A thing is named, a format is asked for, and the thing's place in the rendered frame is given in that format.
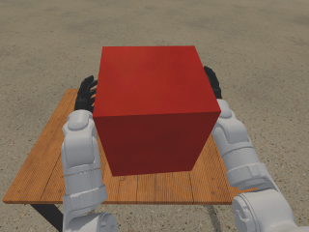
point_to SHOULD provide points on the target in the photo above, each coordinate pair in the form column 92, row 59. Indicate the left robot hand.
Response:
column 83, row 100

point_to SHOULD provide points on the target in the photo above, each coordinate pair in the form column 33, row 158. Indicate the left robot upper arm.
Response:
column 98, row 222

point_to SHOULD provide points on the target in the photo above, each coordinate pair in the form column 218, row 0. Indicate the left robot forearm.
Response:
column 84, row 187

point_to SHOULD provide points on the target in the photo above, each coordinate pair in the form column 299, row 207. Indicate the right robot upper arm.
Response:
column 264, row 210

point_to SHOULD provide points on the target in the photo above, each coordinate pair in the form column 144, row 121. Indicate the table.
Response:
column 40, row 181

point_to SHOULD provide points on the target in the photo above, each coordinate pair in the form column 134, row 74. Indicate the right robot hand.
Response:
column 213, row 82

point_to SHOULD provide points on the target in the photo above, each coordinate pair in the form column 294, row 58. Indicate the carton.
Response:
column 154, row 108

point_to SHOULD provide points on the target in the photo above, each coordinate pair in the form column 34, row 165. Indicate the right robot forearm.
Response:
column 244, row 169

